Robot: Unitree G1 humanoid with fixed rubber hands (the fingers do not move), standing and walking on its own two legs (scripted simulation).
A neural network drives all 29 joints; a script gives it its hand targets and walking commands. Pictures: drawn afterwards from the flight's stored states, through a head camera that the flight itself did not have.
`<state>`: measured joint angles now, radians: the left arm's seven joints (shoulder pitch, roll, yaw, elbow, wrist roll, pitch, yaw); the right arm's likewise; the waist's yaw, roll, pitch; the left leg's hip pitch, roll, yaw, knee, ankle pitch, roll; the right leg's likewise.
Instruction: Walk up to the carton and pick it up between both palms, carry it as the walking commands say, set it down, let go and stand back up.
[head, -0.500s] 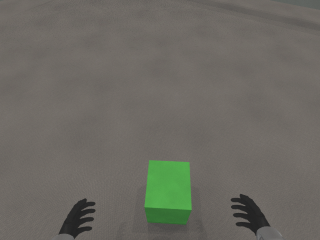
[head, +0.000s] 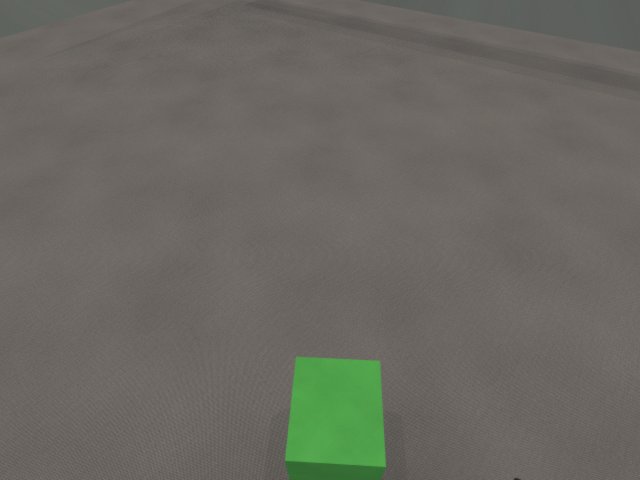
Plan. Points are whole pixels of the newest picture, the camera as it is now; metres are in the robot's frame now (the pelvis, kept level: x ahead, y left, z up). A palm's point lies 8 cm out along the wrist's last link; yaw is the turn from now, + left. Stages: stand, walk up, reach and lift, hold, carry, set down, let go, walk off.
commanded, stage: stand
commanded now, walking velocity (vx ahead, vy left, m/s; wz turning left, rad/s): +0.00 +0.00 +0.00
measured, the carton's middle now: (335, 427) +0.40 -0.03 -0.62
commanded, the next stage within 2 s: none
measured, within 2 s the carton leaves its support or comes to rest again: neither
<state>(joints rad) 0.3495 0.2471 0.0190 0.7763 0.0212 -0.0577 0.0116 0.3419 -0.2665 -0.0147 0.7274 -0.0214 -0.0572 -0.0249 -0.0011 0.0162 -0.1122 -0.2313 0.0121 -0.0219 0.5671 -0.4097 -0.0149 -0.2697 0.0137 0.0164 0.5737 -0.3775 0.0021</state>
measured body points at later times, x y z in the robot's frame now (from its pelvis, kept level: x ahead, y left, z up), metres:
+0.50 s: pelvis +0.00 +0.00 +0.00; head +0.00 +0.00 +0.45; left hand +0.02 +0.25 -0.14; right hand +0.01 -0.26 -0.14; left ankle -0.08 +0.13 -0.73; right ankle -0.05 -0.12 -0.73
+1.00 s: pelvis -0.03 +0.00 +0.01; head -0.03 +0.00 +0.46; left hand -0.05 +0.23 -0.15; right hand -0.07 -0.23 -0.15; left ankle -0.08 +0.13 -0.73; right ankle -0.05 -0.12 -0.73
